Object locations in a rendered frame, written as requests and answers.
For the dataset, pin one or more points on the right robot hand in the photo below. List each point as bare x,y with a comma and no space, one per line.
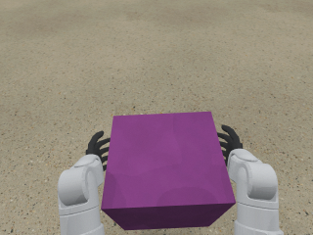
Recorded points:
233,141

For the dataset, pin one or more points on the left robot hand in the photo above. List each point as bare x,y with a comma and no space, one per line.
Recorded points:
94,147

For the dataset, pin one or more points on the carton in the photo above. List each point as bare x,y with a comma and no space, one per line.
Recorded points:
165,171

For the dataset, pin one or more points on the robot right forearm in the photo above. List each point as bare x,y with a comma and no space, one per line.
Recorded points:
257,194

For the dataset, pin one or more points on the robot left forearm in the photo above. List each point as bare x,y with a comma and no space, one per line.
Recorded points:
78,197

